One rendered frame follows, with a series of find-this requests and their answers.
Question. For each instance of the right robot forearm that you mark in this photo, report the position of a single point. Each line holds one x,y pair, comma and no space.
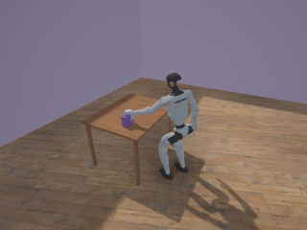
194,117

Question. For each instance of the robot left upper arm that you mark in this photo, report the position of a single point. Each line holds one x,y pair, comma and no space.
163,101

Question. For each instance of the humanoid robot head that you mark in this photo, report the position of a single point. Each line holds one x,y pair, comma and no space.
174,77

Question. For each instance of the right robot foot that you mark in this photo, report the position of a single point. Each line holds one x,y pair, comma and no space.
185,170

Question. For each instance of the robot left hand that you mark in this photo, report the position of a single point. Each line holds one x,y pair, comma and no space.
128,112

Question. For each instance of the robot right upper arm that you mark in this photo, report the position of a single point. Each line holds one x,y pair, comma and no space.
191,101

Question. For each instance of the table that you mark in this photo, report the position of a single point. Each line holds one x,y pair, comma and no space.
109,119

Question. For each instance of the left robot forearm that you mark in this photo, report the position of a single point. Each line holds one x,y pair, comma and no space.
140,112

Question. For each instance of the sponge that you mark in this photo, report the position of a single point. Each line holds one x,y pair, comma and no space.
126,120

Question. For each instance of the robot right hand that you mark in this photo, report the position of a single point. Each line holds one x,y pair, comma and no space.
194,125

